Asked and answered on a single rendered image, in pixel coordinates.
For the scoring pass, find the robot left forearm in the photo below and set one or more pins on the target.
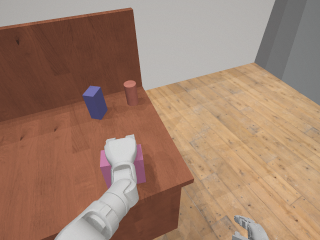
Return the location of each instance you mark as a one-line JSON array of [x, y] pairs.
[[106, 213]]

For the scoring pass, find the robot left hand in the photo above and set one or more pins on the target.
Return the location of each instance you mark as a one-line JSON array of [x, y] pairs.
[[121, 150]]

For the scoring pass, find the sponge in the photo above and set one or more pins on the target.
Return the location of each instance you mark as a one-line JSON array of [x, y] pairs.
[[138, 163]]

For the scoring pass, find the table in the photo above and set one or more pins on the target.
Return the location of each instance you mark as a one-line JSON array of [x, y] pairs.
[[50, 147]]

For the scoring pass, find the robot left upper arm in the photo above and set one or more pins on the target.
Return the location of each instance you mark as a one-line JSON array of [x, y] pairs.
[[82, 230]]

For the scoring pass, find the robot right hand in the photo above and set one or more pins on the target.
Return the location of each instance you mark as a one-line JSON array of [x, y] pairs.
[[254, 230]]

